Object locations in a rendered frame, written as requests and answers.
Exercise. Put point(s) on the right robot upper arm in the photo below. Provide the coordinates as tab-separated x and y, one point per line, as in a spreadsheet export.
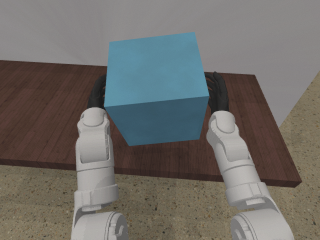
262	224

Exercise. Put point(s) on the carton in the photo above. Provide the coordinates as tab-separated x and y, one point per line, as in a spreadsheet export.
156	90

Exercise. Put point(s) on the table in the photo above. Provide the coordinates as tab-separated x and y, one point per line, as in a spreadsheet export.
41	104

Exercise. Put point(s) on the left robot forearm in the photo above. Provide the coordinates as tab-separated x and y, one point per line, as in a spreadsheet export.
96	187

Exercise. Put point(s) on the right robot forearm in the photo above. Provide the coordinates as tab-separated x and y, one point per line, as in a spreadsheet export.
244	188

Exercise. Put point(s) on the robot right hand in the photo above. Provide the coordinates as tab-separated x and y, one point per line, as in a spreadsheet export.
218	100

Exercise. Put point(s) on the left robot upper arm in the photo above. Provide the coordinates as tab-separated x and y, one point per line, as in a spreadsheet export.
101	226

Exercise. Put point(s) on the robot left hand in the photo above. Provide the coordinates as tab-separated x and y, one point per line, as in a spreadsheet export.
96	99

